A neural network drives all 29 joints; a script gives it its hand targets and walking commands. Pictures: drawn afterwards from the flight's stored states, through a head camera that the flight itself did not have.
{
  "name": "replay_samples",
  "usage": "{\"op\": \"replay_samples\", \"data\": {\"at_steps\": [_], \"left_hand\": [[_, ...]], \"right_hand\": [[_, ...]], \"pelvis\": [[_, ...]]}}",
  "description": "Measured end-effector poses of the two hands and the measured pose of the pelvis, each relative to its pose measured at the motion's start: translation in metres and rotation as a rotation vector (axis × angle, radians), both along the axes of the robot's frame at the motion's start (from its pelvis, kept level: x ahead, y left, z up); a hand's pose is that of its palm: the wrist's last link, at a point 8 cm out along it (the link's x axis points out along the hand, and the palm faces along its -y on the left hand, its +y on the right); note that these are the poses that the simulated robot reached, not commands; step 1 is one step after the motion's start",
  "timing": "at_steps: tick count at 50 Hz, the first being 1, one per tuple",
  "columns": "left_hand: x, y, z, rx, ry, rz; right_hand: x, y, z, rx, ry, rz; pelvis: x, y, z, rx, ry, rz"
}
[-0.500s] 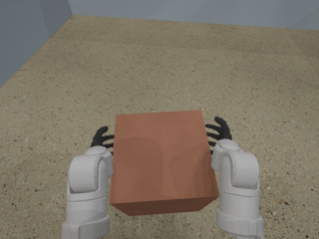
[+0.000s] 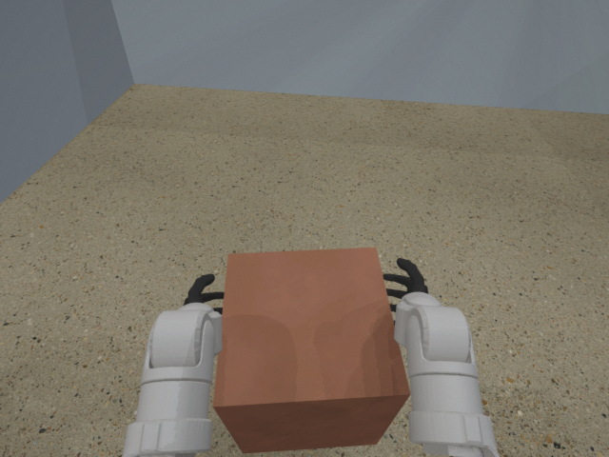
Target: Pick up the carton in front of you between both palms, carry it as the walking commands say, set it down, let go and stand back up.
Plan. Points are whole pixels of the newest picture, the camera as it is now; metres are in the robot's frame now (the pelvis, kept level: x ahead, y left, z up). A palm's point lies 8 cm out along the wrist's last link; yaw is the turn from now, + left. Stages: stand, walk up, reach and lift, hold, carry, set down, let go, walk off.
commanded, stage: carry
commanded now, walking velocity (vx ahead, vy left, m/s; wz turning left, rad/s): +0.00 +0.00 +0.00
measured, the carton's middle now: (306, 354) +0.29 -0.01 -0.04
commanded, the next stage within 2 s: hold in 1.12 s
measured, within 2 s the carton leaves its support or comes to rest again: neither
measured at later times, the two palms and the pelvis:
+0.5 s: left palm (199, 361) +0.25 +0.13 +0.04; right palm (430, 344) +0.26 -0.16 +0.05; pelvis -0.04 -0.01 +0.00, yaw +0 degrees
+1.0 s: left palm (204, 372) +0.23 +0.12 +0.04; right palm (442, 354) +0.24 -0.17 +0.05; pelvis -0.06 -0.02 +0.00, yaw +0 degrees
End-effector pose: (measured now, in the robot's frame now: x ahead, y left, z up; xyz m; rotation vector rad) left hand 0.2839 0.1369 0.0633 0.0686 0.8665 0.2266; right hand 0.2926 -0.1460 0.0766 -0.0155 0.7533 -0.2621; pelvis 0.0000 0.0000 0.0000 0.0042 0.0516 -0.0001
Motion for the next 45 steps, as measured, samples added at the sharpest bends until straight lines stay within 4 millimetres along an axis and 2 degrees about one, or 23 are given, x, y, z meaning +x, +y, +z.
{"op": "replay_samples", "data": {"at_steps": [11, 17, 23, 29, 34, 45], "left_hand": [[-0.024, -0.003, -0.016, 0.033, -0.057, -0.027], [-0.034, -0.002, -0.021, -0.009, -0.096, -0.076], [-0.037, -0.006, -0.026, -0.015, -0.124, -0.100], [-0.039, -0.009, -0.022, -0.016, -0.162, -0.090], [-0.044, -0.010, -0.018, -0.022, -0.170, -0.088], [-0.052, -0.015, -0.024, -0.020, -0.140, -0.096]], "right_hand": [[-0.018, -0.003, -0.013, -0.032, -0.055, 0.066], [-0.028, -0.011, -0.020, -0.015, -0.086, 0.112], [-0.034, -0.016, -0.025, -0.006, -0.109, 0.115], [-0.037, -0.019, -0.021, -0.003, -0.148, 0.110], [-0.042, -0.021, -0.017, 0.001, -0.155, 0.110], [-0.050, -0.025, -0.022, -0.002, -0.125, 0.107]], "pelvis": [[-0.018, -0.006, 0.001, -0.004, -0.020, -0.001], [-0.029, -0.009, 0.003, -0.005, -0.027, 0.001], [-0.041, -0.012, 0.003, -0.006, -0.032, 0.002], [-0.050, -0.015, 0.004, -0.007, -0.031, 0.001], [-0.053, -0.017, 0.003, -0.008, -0.029, -0.001], [-0.056, -0.020, 0.003, -0.007, -0.031, -0.003]]}}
